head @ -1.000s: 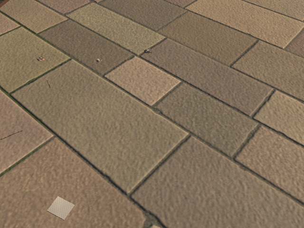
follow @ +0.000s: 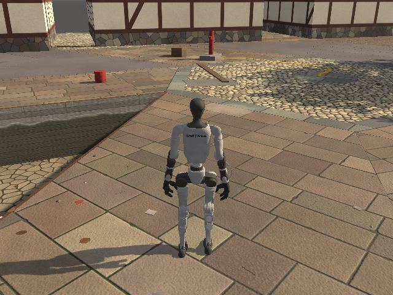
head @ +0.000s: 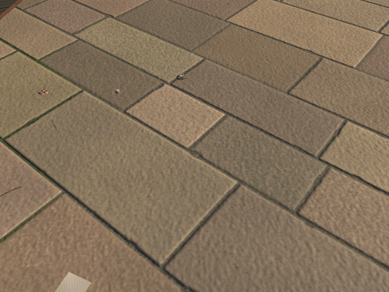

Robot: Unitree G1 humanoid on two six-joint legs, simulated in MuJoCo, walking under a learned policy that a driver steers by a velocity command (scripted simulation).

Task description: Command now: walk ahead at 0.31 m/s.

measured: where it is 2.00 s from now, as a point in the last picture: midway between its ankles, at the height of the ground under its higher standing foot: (237, 224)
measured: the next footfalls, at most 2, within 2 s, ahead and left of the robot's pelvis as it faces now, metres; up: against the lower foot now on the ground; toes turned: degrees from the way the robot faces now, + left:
left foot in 0.50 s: +0.40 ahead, +0.05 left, +0.00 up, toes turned +4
right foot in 1.04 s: +0.67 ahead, -0.11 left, +0.00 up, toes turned -18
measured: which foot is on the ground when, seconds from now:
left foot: down 0.00-0.08, up 0.10-0.48, down 0.50-1.00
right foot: down 0.00-0.52, up 0.54-1.00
